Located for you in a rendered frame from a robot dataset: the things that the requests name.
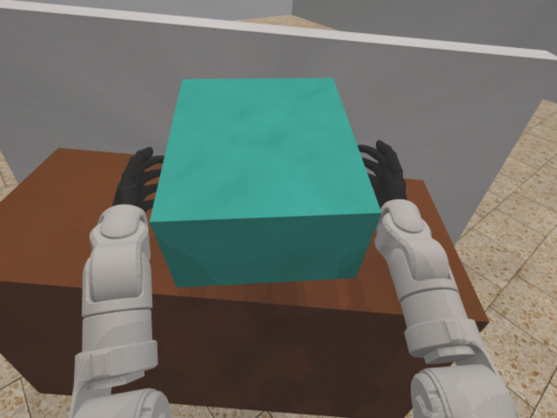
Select left robot forearm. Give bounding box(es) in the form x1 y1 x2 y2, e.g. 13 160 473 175
68 205 158 418

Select right robot hand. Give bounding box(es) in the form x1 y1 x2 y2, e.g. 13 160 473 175
358 140 407 209

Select left robot upper arm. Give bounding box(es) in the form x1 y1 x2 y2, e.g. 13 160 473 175
74 388 171 418

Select pedestal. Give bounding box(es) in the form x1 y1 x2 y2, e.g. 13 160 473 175
0 148 489 418

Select carton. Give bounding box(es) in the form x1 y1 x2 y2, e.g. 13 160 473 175
150 78 382 287

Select right robot forearm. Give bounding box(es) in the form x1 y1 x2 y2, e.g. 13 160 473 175
374 199 519 418

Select left robot hand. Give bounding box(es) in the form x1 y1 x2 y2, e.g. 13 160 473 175
112 147 164 212

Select right robot upper arm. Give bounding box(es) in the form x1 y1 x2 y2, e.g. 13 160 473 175
411 364 517 418

